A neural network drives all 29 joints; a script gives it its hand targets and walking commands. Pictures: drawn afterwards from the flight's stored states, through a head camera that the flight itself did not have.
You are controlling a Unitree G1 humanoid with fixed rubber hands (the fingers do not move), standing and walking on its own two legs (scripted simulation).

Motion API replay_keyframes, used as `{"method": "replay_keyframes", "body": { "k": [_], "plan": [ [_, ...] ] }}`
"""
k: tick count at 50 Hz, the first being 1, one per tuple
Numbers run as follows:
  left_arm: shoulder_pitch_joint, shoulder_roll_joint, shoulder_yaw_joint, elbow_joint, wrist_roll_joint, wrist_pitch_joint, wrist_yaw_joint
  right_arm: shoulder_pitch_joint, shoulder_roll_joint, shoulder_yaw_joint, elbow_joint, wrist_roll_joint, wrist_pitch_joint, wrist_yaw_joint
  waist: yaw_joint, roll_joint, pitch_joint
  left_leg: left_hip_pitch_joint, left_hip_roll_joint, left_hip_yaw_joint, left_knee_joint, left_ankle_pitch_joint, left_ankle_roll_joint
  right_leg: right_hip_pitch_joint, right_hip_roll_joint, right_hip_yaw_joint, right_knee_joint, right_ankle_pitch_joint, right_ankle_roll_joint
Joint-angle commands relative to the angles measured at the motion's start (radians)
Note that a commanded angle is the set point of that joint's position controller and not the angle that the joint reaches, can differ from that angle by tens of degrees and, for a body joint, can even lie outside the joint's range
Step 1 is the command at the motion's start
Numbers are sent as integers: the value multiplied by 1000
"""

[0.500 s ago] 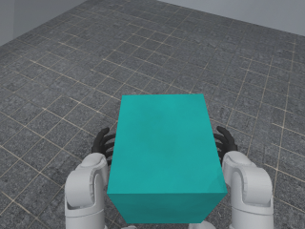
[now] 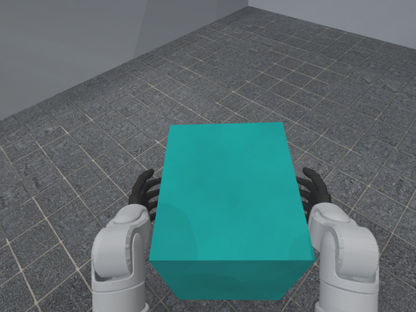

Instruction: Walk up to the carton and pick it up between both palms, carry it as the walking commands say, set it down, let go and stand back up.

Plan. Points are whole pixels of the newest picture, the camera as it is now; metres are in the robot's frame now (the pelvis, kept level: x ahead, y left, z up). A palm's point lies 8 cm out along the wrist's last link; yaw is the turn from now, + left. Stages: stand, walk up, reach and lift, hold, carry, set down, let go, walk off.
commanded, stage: carry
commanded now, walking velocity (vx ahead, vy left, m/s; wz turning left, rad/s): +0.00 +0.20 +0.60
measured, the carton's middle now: (227, 216) +0.30 -0.01 +0.02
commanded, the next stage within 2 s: none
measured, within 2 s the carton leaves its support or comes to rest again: neither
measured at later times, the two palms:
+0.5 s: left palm out of the picture +0.15 +0.37 +0.10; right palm (172, 234) +0.24 +0.08 +0.09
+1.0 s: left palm out of the picture -0.04 +0.58 +0.08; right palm out of the picture +0.12 +0.33 +0.08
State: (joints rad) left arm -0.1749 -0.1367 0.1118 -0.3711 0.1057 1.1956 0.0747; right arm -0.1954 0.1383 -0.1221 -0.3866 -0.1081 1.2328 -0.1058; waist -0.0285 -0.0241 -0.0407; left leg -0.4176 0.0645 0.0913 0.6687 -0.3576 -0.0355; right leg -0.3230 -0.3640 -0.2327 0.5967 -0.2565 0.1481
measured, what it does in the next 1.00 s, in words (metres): steps to the left, turning left: left foot, then right foot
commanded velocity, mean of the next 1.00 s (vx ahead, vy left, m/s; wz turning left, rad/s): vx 0.00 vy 0.20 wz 0.60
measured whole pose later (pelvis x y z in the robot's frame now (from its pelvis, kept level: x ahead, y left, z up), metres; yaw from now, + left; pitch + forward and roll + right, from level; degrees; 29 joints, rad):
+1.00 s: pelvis -0.18 +0.32 +0.00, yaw +33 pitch +3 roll +1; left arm -0.12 -0.13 0.10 -0.40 0.08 1.18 0.09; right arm -0.13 0.13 -0.08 -0.40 -0.11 1.19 -0.10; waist 0.01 0.01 -0.04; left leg -0.44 -0.15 0.04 0.49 -0.11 0.13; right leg -0.42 -0.05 -0.13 0.75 -0.46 0.04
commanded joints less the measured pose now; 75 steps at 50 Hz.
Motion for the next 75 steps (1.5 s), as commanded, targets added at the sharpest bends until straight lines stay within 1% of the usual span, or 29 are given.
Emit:
{"method": "replay_keyframes", "body": {
  "k": [1,3,5,7,16,17,19,21,22,25,32,34,36,38,40,47,50,51,52,53,54,56,60,66,68,69,70,71,75],
  "plan": [
    [-333,-875,-678,-5,-354,22,-240,-386,872,748,3,419,-2,277,19,-132,-299,221,-56,43,-257,140,28,110,-42,8,129,367,-63],
    [-389,-861,-703,-19,-365,25,-246,-378,864,711,20,405,-15,286,0,416,-298,386,298,-478,-287,765,215,-380,197,17,500,-528,14],
    [-434,-913,-735,-39,-396,6,-250,-390,927,712,1,422,-35,283,4,281,-337,411,209,-326,-141,994,225,-395,183,158,632,-468,-18],
    [-486,-943,-769,-97,-436,-6,-249,-401,950,713,-37,417,-58,278,13,218,-355,369,144,-244,-154,792,195,-347,195,168,602,-295,-31],
    [-342,-903,-723,-51,-408,5,-253,-343,869,749,-88,376,-42,257,29,155,-331,117,91,-336,-351,388,177,102,288,134,-3,-156,-139],
    [-327,-905,-714,-33,-402,8,-257,-364,862,759,-84,375,-36,256,47,114,-332,13,43,-297,-325,347,110,266,248,142,-182,-78,-157],
    [-284,-895,-673,31,-372,-1,-259,-442,852,788,-108,387,-15,265,63,-438,-234,-258,-118,-68,274,-155,-12,245,-308,636,-366,120,-377],
    [-356,-896,-691,-21,-395,7,-256,-457,843,784,-84,398,-23,267,38,-52,-186,-272,-21,-181,519,-73,11,163,-216,444,-296,220,-321],
    [-355,-892,-691,-32,-385,9,-257,-432,868,785,-66,407,-20,270,34,-13,-181,-265,-12,-162,501,-9,5,167,-143,320,-257,229,-262],
    [-365,-861,-673,-29,-384,19,-257,-435,866,781,-51,408,-17,264,28,-187,-178,-175,-32,-24,335,-9,-19,168,-32,98,-175,535,-189],
    [-328,-855,-674,-6,-359,21,-245,-405,856,763,-12,409,-4,269,33,-275,-244,21,-61,90,-100,25,1,208,-89,44,-69,550,-131],
    [-323,-859,-680,-5,-346,20,-239,-370,859,753,10,410,-10,279,14,-99,-289,237,-37,3,-290,164,33,69,-33,23,155,289,-59],
    [-381,-859,-702,-14,-359,19,-249,-374,859,723,15,400,-23,288,1,397,-281,349,305,-497,-301,707,237,-379,196,65,522,-535,9],
    [-434,-909,-741,-53,-396,-2,-249,-398,918,725,-18,420,-46,285,4,277,-326,380,200,-319,-166,908,224,-397,184,160,629,-433,-23],
    [-476,-938,-776,-106,-434,-13,-245,-388,938,721,-51,411,-66,280,12,217,-347,345,136,-246,-184,709,199,-352,197,163,620,-264,-31],
    [-359,-892,-750,-90,-412,-4,-243,-311,866,739,-93,376,-57,261,16,162,-342,215,125,-355,-339,385,240,-95,274,156,266,-222,-98],
    [-322,-884,-720,-41,-397,4,-253,-338,845,757,-83,369,-41,261,32,152,-315,123,69,-354,-415,373,166,121,301,131,-70,-173,-143],
    [-309,-886,-710,-24,-391,5,-256,-360,839,766,-79,368,-35,260,52,104,-329,-5,22,-305,-380,328,90,323,241,159,-241,-97,-165],
    [-290,-879,-696,-6,-369,3,-255,-390,842,778,-87,369,-25,265,71,-99,-301,-225,-94,-147,-214,186,-60,498,7,346,-367,-144,-243],
    [-291,-879,-677,15,-372,-4,-256,-447,829,795,-112,385,-15,268,63,-453,-210,-292,-115,-72,308,-145,-41,246,-351,666,-401,50,-394],
    [-331,-880,-691,-7,-393,5,-254,-463,819,777,-80,385,-20,268,38,-174,-165,-310,-26,-173,458,-104,-3,175,-286,552,-355,210,-364],
    [-358,-886,-698,-36,-388,9,-258,-420,872,787,-55,402,-20,270,33,-21,-169,-281,-16,-154,472,8,1,188,-136,295,-250,272,-250],
    [-354,-856,-672,-29,-386,19,-258,-420,864,782,-53,402,-15,259,28,-239,-179,-134,-40,16,248,-30,-21,165,-37,70,-170,625,-184],
    [-321,-851,-679,-19,-353,15,-243,-391,859,765,-14,404,-7,267,31,-282,-254,58,-76,106,-138,67,-9,204,-76,27,-36,497,-103],
    [-322,-848,-681,-14,-333,14,-241,-352,867,751,10,403,-15,277,1,14,-268,308,39,-119,-303,287,47,-83,19,13,290,-107,-30],
    [-324,-854,-692,-9,-345,15,-247,-347,846,727,12,390,-21,279,8,387,-280,400,320,-571,-309,676,189,-409,193,18,505,-551,36],
    [-359,-872,-703,-2,-346,10,-251,-370,872,721,3,400,-29,286,-1,365,-315,405,281,-517,-217,920,261,-411,176,161,618,-562,14],
    [-394,-904,-732,-36,-375,-4,-248,-379,897,716,-11,414,-41,285,4,307,-327,387,223,-424,-167,922,222,-419,170,179,643,-493,3],
    [-426,-941,-775,-138,-430,-31,-232,-344,914,700,-84,403,-74,276,15,207,-355,277,113,-335,-226,454,179,-311,201,179,610,-191,-9]
  ]
}}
